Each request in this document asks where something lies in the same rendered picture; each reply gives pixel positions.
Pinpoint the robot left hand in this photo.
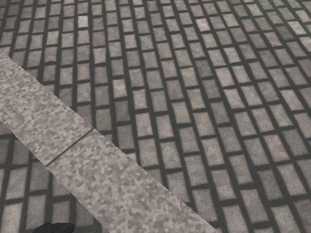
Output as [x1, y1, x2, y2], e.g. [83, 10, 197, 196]
[32, 222, 75, 233]

